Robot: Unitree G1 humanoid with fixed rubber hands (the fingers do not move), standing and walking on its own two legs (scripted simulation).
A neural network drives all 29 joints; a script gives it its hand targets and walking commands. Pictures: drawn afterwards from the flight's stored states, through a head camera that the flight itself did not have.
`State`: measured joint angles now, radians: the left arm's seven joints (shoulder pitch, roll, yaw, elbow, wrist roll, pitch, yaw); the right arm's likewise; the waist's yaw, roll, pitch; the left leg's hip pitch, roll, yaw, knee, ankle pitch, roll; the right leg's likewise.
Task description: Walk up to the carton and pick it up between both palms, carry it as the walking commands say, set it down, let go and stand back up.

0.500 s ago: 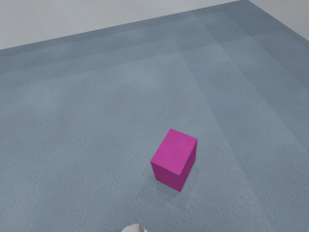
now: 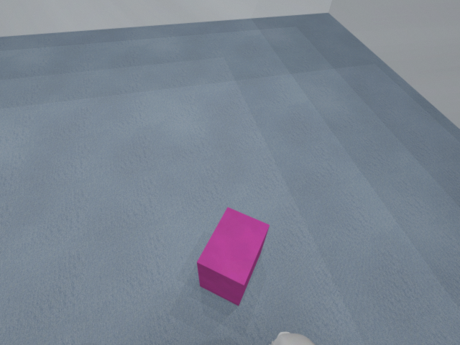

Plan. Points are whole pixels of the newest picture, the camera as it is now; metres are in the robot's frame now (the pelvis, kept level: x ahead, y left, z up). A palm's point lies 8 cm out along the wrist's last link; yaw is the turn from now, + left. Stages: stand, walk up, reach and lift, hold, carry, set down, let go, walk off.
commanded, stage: walk up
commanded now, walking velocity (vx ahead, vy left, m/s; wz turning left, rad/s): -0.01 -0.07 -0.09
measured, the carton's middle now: (233, 257) +0.52 -0.04 -0.65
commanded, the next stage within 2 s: none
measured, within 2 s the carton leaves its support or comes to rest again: neither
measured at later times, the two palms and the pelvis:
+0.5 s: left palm out of the picture +0.06 +0.17 -0.15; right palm out of the picture +0.00 -0.28 -0.15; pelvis +0.02 -0.05 -0.01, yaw +0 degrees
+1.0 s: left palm out of the picture -0.03 +0.26 -0.12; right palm out of the picture +0.04 -0.27 -0.14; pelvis +0.02 -0.01 +0.00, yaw -7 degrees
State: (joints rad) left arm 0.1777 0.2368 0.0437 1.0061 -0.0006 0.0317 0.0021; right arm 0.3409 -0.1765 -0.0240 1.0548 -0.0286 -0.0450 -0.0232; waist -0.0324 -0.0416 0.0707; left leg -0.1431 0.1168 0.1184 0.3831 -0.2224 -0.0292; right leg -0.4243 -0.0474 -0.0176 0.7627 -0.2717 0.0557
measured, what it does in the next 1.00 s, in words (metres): steps on the spot: right foot, then left foot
